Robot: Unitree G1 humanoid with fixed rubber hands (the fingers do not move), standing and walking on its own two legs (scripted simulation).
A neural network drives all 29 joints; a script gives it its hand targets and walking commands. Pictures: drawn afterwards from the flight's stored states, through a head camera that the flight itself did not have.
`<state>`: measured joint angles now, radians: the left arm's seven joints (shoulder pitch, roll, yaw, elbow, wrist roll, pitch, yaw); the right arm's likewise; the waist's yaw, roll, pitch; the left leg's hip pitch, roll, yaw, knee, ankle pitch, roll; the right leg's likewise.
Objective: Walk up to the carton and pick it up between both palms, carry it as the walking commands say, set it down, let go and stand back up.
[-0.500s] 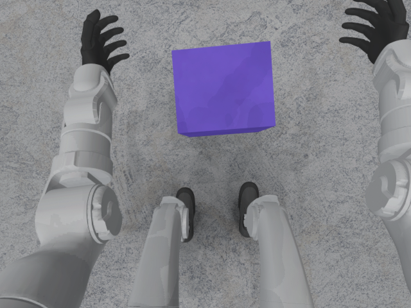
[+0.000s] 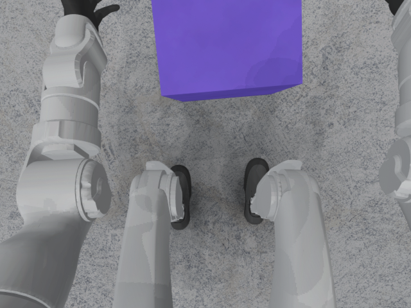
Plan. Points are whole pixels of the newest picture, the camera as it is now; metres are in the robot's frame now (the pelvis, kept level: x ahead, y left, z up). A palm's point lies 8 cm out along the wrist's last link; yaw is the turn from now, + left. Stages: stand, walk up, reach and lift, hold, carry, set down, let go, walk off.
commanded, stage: reach and lift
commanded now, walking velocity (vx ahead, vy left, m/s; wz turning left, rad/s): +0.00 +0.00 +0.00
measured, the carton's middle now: (224, 46) +0.54 -0.03 -0.35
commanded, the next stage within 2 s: none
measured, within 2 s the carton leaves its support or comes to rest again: neither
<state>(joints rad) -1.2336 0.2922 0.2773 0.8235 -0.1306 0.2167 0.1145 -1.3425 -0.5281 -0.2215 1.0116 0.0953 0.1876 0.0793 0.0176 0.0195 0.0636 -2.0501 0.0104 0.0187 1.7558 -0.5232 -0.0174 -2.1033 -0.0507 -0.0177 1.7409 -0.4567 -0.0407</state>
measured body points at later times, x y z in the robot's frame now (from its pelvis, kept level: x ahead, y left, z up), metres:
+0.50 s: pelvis -0.01 +0.00 -0.10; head +0.36 -0.03 +0.14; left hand +0.55 +0.18 -0.27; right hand +0.55 -0.25 -0.27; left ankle +0.10 +0.12 -0.46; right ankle +0.11 -0.11 -0.46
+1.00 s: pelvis -0.02 +0.01 -0.11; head +0.35 -0.02 +0.14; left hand +0.55 +0.18 -0.27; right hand +0.55 -0.25 -0.27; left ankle +0.10 +0.13 -0.46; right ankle +0.11 -0.11 -0.46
